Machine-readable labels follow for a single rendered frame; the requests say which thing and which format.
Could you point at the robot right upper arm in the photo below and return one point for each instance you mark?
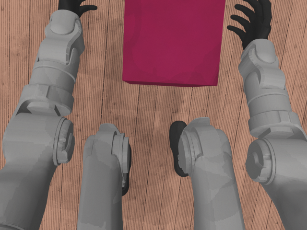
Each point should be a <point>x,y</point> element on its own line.
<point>280,166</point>

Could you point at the robot left hand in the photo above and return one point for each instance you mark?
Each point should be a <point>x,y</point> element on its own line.
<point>74,6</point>

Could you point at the left robot forearm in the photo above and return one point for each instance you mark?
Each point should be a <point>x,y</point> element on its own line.
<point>54,74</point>

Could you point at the carton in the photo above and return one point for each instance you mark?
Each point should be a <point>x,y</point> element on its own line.
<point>172,42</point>

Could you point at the right robot forearm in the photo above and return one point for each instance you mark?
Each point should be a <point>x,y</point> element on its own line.
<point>267,98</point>

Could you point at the robot right hand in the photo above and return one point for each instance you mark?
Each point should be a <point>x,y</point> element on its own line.
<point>259,26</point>

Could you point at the robot right shin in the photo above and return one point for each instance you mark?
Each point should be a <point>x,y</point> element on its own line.
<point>204,121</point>

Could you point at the robot left upper arm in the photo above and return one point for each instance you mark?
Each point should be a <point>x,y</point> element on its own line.
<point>34,146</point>

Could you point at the robot right foot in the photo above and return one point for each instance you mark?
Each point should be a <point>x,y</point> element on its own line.
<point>174,135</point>

